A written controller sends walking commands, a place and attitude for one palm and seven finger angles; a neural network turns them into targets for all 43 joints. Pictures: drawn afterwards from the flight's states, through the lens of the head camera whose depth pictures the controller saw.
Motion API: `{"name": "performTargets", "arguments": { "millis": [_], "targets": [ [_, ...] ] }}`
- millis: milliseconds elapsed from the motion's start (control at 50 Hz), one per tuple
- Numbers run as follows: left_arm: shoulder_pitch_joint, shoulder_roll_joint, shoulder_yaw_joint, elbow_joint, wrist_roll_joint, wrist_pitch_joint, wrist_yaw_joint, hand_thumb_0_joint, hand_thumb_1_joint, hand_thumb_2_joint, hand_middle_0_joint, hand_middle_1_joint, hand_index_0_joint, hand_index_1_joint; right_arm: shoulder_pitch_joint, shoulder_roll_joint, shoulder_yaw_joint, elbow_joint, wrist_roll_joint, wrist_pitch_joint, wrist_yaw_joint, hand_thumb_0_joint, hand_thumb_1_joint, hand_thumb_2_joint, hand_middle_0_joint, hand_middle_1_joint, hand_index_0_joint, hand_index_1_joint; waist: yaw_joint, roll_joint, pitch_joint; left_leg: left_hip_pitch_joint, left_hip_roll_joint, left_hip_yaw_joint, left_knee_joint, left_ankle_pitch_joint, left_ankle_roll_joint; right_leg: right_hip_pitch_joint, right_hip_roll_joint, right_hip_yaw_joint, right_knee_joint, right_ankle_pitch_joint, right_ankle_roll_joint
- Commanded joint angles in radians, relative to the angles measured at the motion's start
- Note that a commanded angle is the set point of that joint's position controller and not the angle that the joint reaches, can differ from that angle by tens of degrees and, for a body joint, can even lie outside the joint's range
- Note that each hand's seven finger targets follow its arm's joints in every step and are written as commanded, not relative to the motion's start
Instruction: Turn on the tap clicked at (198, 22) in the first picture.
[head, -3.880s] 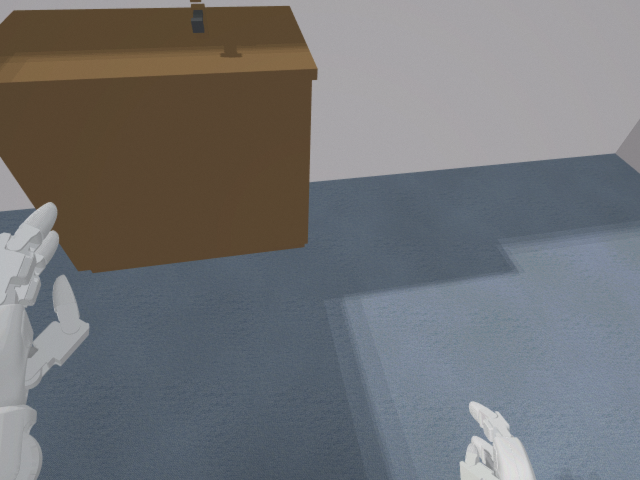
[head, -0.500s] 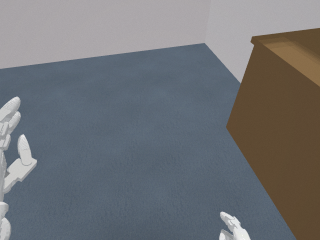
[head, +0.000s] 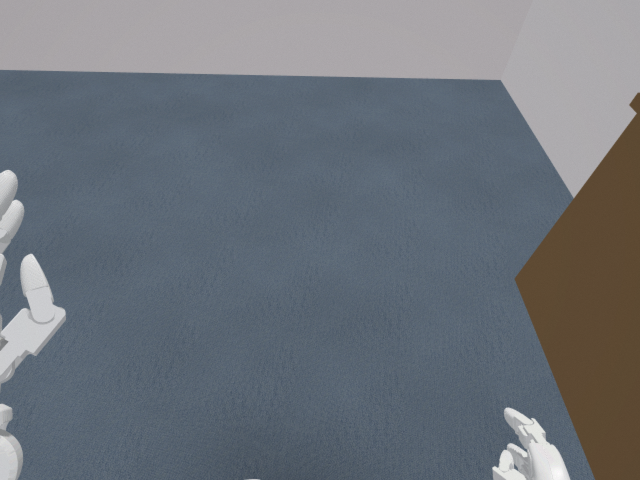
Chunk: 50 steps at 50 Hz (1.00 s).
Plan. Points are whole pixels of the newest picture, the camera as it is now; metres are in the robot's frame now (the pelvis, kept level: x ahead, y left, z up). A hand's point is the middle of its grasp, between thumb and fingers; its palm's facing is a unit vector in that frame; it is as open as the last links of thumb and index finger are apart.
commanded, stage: walk to a spot facing it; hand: left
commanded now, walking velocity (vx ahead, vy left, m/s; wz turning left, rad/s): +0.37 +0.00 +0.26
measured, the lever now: out of the picture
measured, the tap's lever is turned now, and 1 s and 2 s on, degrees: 0 0 0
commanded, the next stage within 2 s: turn to face it in 0.64 s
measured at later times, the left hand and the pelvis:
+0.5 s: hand (128, 241) +0.30 +0.23 +0.16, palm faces +0.54 -0.76 -0.36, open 7.4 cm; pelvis +0.11 -0.04 +0.00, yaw +9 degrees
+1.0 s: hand (103, 167) +0.37 +0.27 +0.20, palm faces +0.58 -0.71 -0.39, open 7.4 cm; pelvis +0.21 +0.00 +0.01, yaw +12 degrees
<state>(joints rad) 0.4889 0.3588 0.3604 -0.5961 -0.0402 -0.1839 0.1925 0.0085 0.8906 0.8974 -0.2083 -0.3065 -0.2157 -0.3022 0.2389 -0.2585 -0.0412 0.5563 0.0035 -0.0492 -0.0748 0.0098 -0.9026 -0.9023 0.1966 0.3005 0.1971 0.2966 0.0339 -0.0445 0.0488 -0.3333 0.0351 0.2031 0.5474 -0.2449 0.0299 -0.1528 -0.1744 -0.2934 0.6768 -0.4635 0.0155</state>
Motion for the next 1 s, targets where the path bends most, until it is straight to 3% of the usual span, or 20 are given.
{"name": "performTargets", "arguments": {
  "millis": [0,20,100,140,340,360,400,420,440,480,560,640,700,720,740,760,780,800,900,980],
  "targets": [
    [-0.159,0.223,0.106,-0.210,0.027,-0.100,0.019,0.000,0.900,0.900,-0.200,-0.300,-0.200,-0.300,-0.082,-0.049,0.001,-0.142,-0.010,-0.069,0.009,0.000,-0.900,-0.900,0.200,0.300,0.200,0.300,-0.057,0.348,-0.207,0.489,0.400,-0.775,-0.210,0.431,0.258,-0.516,0.118,0.226,0.716,-0.161,-0.005],
    [-0.195,0.231,0.107,-0.160,0.029,-0.097,0.000,0.000,0.900,0.900,-0.200,-0.300,-0.200,-0.300,-0.110,-0.069,-0.005,-0.131,0.002,-0.068,0.023,0.000,-0.900,-0.900,0.200,0.300,0.200,0.300,-0.053,0.215,-0.171,0.361,0.398,-0.716,-0.240,0.262,0.257,-0.532,0.074,0.286,0.726,-0.118,-0.006],
    [-0.073,0.256,0.189,-0.286,0.013,-0.104,-0.018,0.000,0.900,0.900,-0.200,-0.300,-0.200,-0.300,-0.120,-0.038,-0.012,-0.095,0.015,-0.077,0.022,0.000,-0.900,-0.900,0.200,0.300,0.200,0.300,-0.017,0.247,-0.139,0.185,0.277,-0.418,-0.267,0.035,0.192,-0.509,0.020,0.262,0.584,0.060,0.024],
    [-0.013,0.194,0.154,-0.284,0.001,-0.111,-0.027,0.000,0.900,0.900,-0.200,-0.300,-0.200,-0.300,-0.115,-0.027,-0.003,-0.091,0.011,-0.095,0.029,0.000,-0.900,-0.900,0.200,0.300,0.200,0.300,-0.019,0.269,-0.131,0.104,0.239,-0.329,-0.302,0.030,0.161,-0.429,0.032,0.218,0.459,0.126,0.032],
    [-0.175,0.114,0.048,0.036,0.023,-0.067,-0.038,0.000,0.900,0.900,-0.200,-0.300,-0.200,-0.300,-0.101,-0.042,0.003,-0.052,0.003,-0.094,-0.011,0.000,-0.900,-0.900,0.200,0.300,0.200,0.300,-0.013,0.155,-0.111,0.046,0.189,-0.204,-0.107,-0.112,0.090,-0.051,0.142,0.082,-0.167,0.119,0.036],
    [-0.211,0.120,0.035,0.020,0.030,-0.059,-0.036,0.000,0.900,0.900,-0.200,-0.300,-0.200,-0.300,-0.109,-0.030,0.009,-0.053,0.008,-0.089,-0.010,0.000,-0.900,-0.900,0.200,0.300,0.200,0.300,-0.013,0.081,-0.135,-0.001,0.144,-0.172,0.057,-0.113,0.071,0.038,0.096,0.152,-0.251,0.127,0.012],
    [-0.249,0.203,0.062,-0.016,0.037,-0.041,-0.027,0.000,0.900,0.900,-0.200,-0.300,-0.200,-0.300,-0.144,-0.012,0.018,-0.074,0.011,-0.084,-0.008,0.000,-0.900,-0.900,0.200,0.300,0.200,0.300,0.003,-0.288,-0.143,-0.374,-0.045,-0.128,0.602,-0.342,-0.008,0.222,-0.289,0.749,-0.413,0.203,-0.167],
    [-0.286,0.220,0.078,-0.085,0.025,-0.050,-0.020,0.000,0.900,0.900,-0.200,-0.300,-0.200,-0.300,-0.176,-0.030,0.021,-0.076,0.002,-0.089,-0.006,0.000,-0.900,-0.900,0.200,0.300,0.200,0.300,0.002,-0.178,-0.107,-0.430,-0.010,-0.213,0.725,-0.304,-0.027,0.205,-0.350,0.743,-0.430,0.284,-0.196],
    [-0.292,0.197,0.066,-0.100,0.027,-0.064,-0.023,0.000,0.900,0.900,-0.200,-0.300,-0.200,-0.300,-0.140,-0.036,0.010,-0.058,-0.001,-0.095,0.001,0.000,-0.900,-0.900,0.200,0.300,0.200,0.300,-0.022,-0.106,-0.126,-0.378,0.033,-0.247,0.737,-0.223,-0.034,0.140,-0.310,0.658,-0.422,0.182,-0.182],
    [-0.188,0.238,0.115,-0.174,0.023,-0.084,-0.019,0.000,0.900,0.900,-0.200,-0.300,-0.200,-0.300,-0.167,-0.056,-0.001,-0.062,0.003,-0.076,0.010,0.000,-0.900,-0.900,0.200,0.300,0.200,0.300,-0.014,-0.075,-0.052,-0.379,0.061,-0.228,0.743,-0.165,-0.053,0.072,-0.276,0.519,-0.415,0.273,-0.182],
    [-0.055,0.242,0.188,-0.234,0.014,-0.098,-0.010,0.000,0.900,0.900,-0.200,-0.300,-0.200,-0.300,-0.166,-0.017,0.004,-0.096,0.000,-0.041,0.009,0.000,-0.900,-0.900,0.200,0.300,0.200,0.300,-0.022,-0.063,-0.079,-0.216,0.086,-0.142,0.411,-0.146,-0.051,0.041,-0.209,0.210,-0.345,0.517,-0.135],
    [0.049,0.208,0.207,-0.227,-0.005,-0.090,0.011,0.000,0.900,0.900,-0.200,-0.300,-0.200,-0.300,-0.130,-0.003,-0.012,-0.139,-0.004,-0.038,0.010,0.000,-0.900,-0.900,0.200,0.300,0.200,0.300,0.000,-0.078,-0.133,-0.110,0.026,-0.002,0.144,-0.090,-0.050,0.098,-0.189,0.156,-0.226,0.723,-0.123],
    [0.069,0.162,0.165,-0.172,-0.015,-0.077,0.015,0.000,0.900,0.900,-0.200,-0.300,-0.200,-0.300,-0.058,-0.021,-0.036,-0.132,-0.001,-0.031,0.003,0.000,-0.900,-0.900,0.200,0.300,0.200,0.300,-0.063,-0.007,-0.220,0.166,-0.045,0.044,-0.048,0.085,-0.042,0.005,-0.134,0.064,0.087,0.720,-0.040],
    [0.021,0.165,0.158,-0.207,-0.013,-0.093,0.015,0.000,0.900,0.900,-0.200,-0.300,-0.200,-0.300,-0.061,-0.037,-0.039,-0.140,0.004,-0.032,0.001,0.000,-0.900,-0.900,0.200,0.300,0.200,0.300,-0.079,0.129,-0.259,0.324,0.046,-0.118,-0.096,0.176,0.015,-0.140,-0.055,0.055,0.309,0.483,0.006],
    [0.016,0.167,0.164,-0.226,-0.019,-0.115,0.015,0.000,0.900,0.900,-0.200,-0.300,-0.200,-0.300,-0.085,-0.067,-0.046,-0.146,0.006,-0.040,0.001,0.000,-0.900,-0.900,0.200,0.300,0.200,0.300,-0.053,0.403,-0.274,0.433,0.341,-0.535,-0.125,0.583,0.177,-0.381,0.095,0.108,0.542,-0.126,0.052],
    [-0.020,0.225,0.185,-0.203,0.005,-0.124,0.017,0.000,0.900,0.900,-0.200,-0.300,-0.200,-0.300,-0.086,-0.060,-0.028,-0.139,0.004,-0.043,0.013,0.000,-0.900,-0.900,0.200,0.300,0.200,0.300,-0.050,0.330,-0.269,0.404,0.428,-0.676,-0.148,0.647,0.249,-0.442,0.120,0.239,0.658,-0.220,0.019],
    [-0.060,0.254,0.189,-0.135,0.010,-0.116,-0.002,0.000,0.900,0.900,-0.200,-0.300,-0.200,-0.300,-0.097,-0.073,-0.024,-0.119,0.004,-0.042,0.018,0.000,-0.900,-0.900,0.200,0.300,0.200,0.300,-0.054,0.190,-0.229,0.292,0.425,-0.619,-0.182,0.462,0.232,-0.453,0.076,0.297,0.669,-0.153,0.010],
    [-0.106,0.259,0.192,-0.177,0.013,-0.119,-0.015,0.000,0.900,0.900,-0.200,-0.300,-0.200,-0.300,-0.115,-0.068,-0.032,-0.106,0.009,-0.048,0.012,0.000,-0.900,-0.900,0.200,0.300,0.200,0.300,-0.040,0.179,-0.202,0.260,0.395,-0.535,-0.178,0.405,0.217,-0.455,0.060,0.294,0.626,-0.102,0.017],
    [-0.112,0.186,0.108,-0.330,0.011,-0.101,-0.027,0.000,0.900,0.900,-0.200,-0.300,-0.200,-0.300,-0.115,-0.049,-0.001,-0.091,0.005,-0.095,0.031,0.000,-0.900,-0.900,0.200,0.300,0.200,0.300,-0.027,0.316,-0.186,0.171,0.269,-0.166,-0.205,0.384,0.098,-0.302,0.092,0.209,0.284,0.096,0.026],
    [-0.090,0.158,0.104,-0.195,0.006,-0.077,-0.027,0.000,0.900,0.900,-0.200,-0.300,-0.200,-0.300,-0.095,-0.050,0.004,-0.093,-0.002,-0.119,0.034,0.000,-0.900,-0.900,0.200,0.300,0.200,0.300,-0.032,0.279,-0.169,0.163,0.326,-0.148,-0.204,0.370,0.071,-0.226,0.130,0.168,0.105,0.105,0.035]
  ]
}}
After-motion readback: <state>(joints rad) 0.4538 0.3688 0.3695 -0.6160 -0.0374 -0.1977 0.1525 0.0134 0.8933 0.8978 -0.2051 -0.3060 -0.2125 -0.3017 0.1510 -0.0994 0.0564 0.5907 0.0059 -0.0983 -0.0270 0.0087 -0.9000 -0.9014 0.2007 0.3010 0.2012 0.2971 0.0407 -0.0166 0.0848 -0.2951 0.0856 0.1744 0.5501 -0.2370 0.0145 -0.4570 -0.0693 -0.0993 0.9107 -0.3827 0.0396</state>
